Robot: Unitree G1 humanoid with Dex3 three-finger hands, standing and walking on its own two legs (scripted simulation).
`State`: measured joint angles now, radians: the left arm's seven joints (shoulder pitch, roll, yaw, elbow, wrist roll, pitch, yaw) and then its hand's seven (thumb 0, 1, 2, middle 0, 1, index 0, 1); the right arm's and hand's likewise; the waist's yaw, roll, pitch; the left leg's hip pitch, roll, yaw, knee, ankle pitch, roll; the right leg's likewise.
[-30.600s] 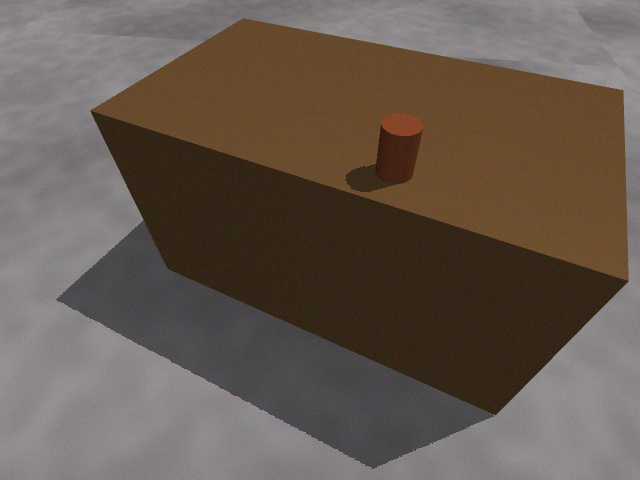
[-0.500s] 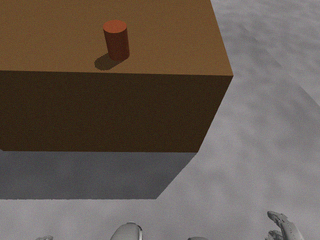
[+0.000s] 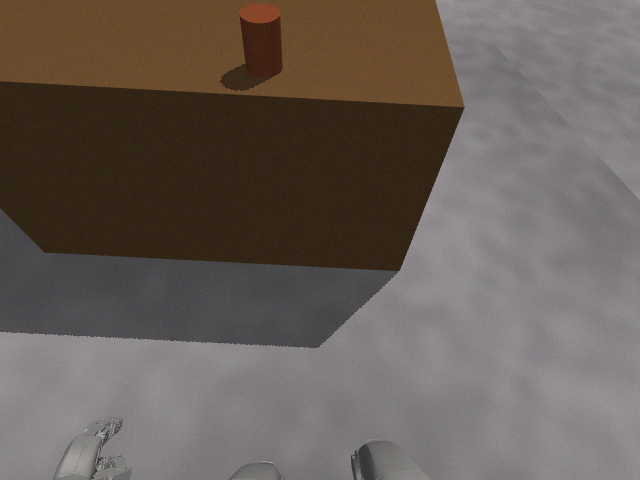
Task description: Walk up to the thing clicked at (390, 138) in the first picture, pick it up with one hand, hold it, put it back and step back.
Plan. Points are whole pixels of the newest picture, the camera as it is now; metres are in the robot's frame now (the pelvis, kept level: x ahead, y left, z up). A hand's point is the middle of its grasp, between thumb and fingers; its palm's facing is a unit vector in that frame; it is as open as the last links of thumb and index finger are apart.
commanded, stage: step back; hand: left
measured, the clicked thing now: (262, 41) +0.96 +0.16 +0.00
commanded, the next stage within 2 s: stand in 1.38 s
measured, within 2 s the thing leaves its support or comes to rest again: neither
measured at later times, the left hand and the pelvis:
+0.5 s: hand out of the picture -0.09 +0.25 -0.14, palm faces +0.03 -0.91 -0.42, open 7.4 cm; pelvis -0.15 -0.03 +0.00, yaw +1 degrees
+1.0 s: hand out of the picture -0.10 +0.24 -0.15, palm faces +0.06 -0.94 -0.33, open 7.4 cm; pelvis -0.15 -0.02 +0.00, yaw +2 degrees
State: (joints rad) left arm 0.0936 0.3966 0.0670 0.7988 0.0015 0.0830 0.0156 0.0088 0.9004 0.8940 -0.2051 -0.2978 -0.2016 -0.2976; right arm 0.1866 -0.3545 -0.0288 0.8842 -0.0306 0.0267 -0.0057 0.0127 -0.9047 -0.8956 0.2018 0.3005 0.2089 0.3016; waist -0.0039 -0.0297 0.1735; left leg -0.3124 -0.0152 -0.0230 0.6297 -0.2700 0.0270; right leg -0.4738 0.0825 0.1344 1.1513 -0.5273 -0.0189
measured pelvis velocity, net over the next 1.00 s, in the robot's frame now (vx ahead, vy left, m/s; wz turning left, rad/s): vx -0.15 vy -0.02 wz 0.04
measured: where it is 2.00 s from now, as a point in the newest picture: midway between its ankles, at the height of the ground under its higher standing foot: outside the picture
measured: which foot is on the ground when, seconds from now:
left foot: down 0.00-0.22, up 0.24-0.48, down 0.50-1.00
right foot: up 0.00-0.18, down 0.20-1.00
